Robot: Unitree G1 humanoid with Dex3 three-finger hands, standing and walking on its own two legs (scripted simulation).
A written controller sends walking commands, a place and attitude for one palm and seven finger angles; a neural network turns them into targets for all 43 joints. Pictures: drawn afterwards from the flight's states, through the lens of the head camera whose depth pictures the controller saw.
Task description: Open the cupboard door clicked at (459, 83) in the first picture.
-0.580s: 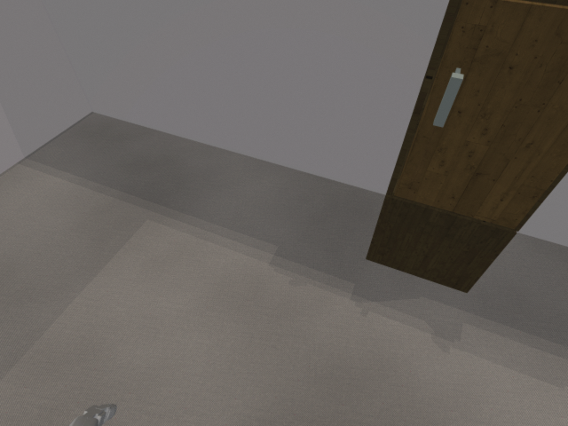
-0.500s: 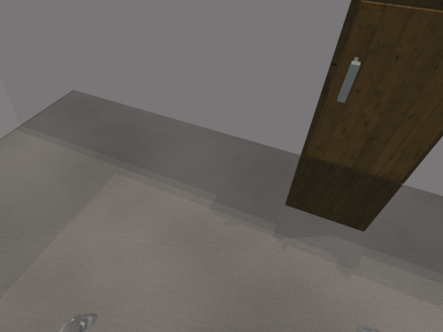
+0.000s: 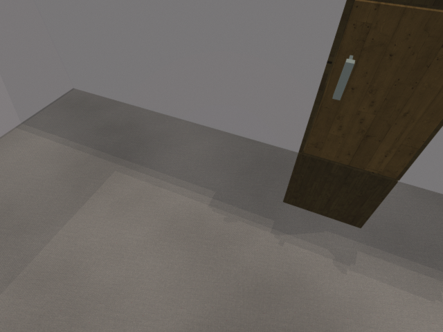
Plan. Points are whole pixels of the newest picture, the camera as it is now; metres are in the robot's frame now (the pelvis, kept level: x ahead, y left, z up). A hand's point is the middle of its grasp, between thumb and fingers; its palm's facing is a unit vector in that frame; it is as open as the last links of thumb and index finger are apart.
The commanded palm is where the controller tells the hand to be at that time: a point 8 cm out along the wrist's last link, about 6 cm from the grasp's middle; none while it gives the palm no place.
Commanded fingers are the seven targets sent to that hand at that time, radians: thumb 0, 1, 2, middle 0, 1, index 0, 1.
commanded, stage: stand and wait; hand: left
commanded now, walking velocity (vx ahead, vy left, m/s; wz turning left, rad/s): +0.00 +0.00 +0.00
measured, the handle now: (343, 77) +0.86 -0.34 +0.03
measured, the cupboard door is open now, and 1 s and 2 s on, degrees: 0 0 0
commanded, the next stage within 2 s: look at it before walking up in 0.30 s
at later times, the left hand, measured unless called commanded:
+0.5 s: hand out of the picture +0.07 +0.24 -0.15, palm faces -0.04 -0.94 -0.34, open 7.4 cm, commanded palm none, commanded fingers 0.00 0.90 0.90 -0.20 -0.30 -0.20 -0.30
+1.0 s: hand out of the picture +0.07 +0.24 -0.15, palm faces -0.03 -0.94 -0.34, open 7.4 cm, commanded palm none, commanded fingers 0.00 0.90 0.90 -0.20 -0.30 -0.20 -0.30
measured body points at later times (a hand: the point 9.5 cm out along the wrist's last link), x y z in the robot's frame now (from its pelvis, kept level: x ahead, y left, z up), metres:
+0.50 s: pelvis -0.01 +0.00 +0.00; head -0.01 -0.01 +0.45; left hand +0.07 +0.29 -0.13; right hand +0.06 -0.30 -0.13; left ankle -0.01 +0.12 -0.74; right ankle +0.00 -0.12 -0.74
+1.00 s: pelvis +0.00 +0.00 +0.00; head +0.01 -0.01 +0.45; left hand +0.07 +0.29 -0.13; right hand +0.08 -0.30 -0.13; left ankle -0.01 +0.12 -0.74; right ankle +0.00 -0.12 -0.74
